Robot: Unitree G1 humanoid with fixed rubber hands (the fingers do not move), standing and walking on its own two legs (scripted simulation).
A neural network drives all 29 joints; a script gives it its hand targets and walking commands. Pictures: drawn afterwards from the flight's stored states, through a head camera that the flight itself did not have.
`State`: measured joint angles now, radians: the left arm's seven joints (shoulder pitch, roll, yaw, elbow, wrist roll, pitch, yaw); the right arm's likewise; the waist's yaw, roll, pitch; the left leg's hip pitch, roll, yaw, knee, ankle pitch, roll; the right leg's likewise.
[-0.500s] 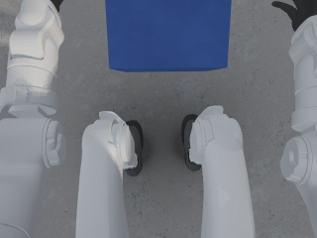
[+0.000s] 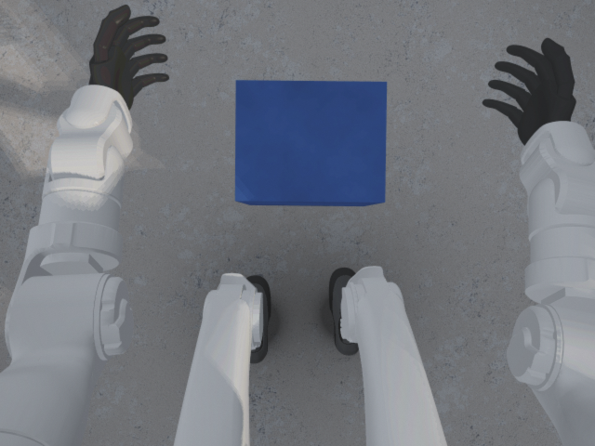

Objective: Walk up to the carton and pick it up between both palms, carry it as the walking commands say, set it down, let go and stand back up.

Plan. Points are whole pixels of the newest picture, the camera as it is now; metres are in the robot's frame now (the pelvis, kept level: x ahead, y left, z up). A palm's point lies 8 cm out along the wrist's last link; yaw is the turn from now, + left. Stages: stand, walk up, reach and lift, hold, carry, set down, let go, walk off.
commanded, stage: set down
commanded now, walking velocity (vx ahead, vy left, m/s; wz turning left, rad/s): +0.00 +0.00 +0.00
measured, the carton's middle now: (308, 152) +0.50 -0.03 -0.45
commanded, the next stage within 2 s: let go in 0.40 s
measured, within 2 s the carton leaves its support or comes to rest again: neither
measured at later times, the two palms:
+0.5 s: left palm (47, 43) +0.51 +0.20 +0.01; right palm out of the picture +0.45 -0.27 +0.01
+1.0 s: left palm out of the picture +0.35 +0.22 +0.10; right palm out of the picture +0.32 -0.25 +0.10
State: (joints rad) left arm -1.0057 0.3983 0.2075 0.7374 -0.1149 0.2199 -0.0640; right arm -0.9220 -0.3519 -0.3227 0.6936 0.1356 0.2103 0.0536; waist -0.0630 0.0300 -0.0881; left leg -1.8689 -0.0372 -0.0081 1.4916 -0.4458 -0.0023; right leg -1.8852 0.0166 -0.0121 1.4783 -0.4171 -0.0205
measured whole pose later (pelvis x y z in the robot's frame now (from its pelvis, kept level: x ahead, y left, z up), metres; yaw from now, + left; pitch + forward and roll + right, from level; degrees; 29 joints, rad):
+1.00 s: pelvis +0.09 +0.00 +0.18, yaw +0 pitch +19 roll +0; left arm -0.09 0.21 0.10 0.52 0.01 0.03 -0.03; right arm -0.04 -0.21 -0.12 0.51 0.01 0.02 0.09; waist -0.03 -0.01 -0.03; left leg -0.71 -0.03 -0.04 0.71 -0.33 0.00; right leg -0.73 0.03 0.02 0.71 -0.31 -0.02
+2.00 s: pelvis +0.11 +0.01 +0.21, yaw -1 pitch -3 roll +0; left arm 0.25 0.30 0.06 0.83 0.02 -0.01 0.03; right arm 0.24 -0.32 -0.09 0.80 -0.01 0.00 -0.01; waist 0.01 0.04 -0.02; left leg -0.12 -0.04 -0.02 0.46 -0.30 0.03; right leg -0.15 0.01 0.04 0.48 -0.28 0.00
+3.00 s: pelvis +0.08 +0.00 +0.22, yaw -1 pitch -4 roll +0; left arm 0.24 0.30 0.02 1.05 0.01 -0.02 0.03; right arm 0.23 -0.31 -0.03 1.02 0.00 -0.02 -0.04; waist 0.01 0.02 0.02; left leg -0.10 -0.02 -0.03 0.37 -0.20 0.01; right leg -0.13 0.03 0.04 0.38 -0.18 -0.01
